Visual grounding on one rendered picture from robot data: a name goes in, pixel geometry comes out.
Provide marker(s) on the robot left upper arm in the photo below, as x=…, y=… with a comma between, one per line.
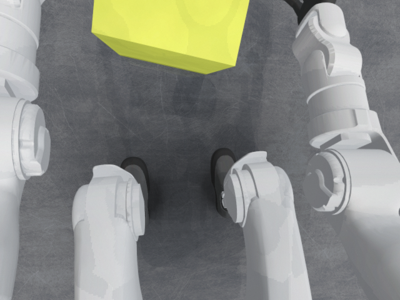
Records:
x=25, y=146

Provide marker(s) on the robot right upper arm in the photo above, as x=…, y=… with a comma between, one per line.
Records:
x=358, y=191

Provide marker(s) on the left robot forearm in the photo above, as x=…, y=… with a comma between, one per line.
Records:
x=20, y=22

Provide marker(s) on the robot right hand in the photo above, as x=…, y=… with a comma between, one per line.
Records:
x=301, y=9

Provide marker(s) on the robot left thigh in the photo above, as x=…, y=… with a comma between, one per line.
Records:
x=105, y=241

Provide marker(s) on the right robot forearm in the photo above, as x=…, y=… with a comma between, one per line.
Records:
x=335, y=90

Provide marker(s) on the carton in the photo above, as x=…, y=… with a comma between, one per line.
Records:
x=202, y=36

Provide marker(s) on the right robot shin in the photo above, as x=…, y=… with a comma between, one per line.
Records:
x=256, y=157

